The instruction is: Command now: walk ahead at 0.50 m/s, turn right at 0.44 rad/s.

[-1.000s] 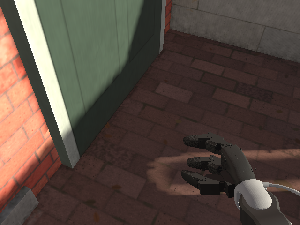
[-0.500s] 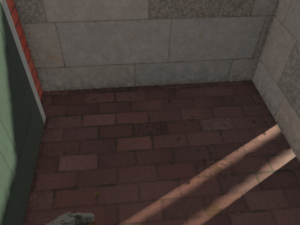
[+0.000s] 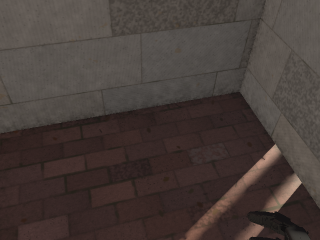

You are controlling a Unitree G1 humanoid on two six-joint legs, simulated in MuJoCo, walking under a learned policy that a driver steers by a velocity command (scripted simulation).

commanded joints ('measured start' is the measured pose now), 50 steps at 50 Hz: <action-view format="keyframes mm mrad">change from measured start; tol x32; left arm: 1 -31 31 4 -135 -18 -26 56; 16 -400 153 -3 -352 4 51 6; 21 44 379 60 -264 28 39 38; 50 -143 166 -5 -112 31 127 78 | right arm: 1 488 -323 -112 92 -4 -7 -27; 50 2 -193 -67 61 -28 109 -12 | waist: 1 -237 378 -164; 19 -22 12 -12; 21 7 -391 -197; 50 -56 136 -62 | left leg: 1 735 353 -596 -312 -223 223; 3 577 357 -649 -347 -554 272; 17 190 201 -120 -358 -78 207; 23 -431 -4 -54 746 -323 78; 40 94 -19 64 -121 104 56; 43 603 201 -142 -32 950 259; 50 169 168 -176 -274 35 216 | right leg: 1 -610 25 -62 556 -40 -33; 5 -723 -186 -114 841 161 -33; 19 73 -191 -207 -76 241 -5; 21 436 -589 403 -311 61 -175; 32 -42 -350 -228 -344 937 -122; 41 38 -303 -205 -116 725 -48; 45 -253 -169 -213 233 -150 115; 50 -140 -185 -197 112 0 118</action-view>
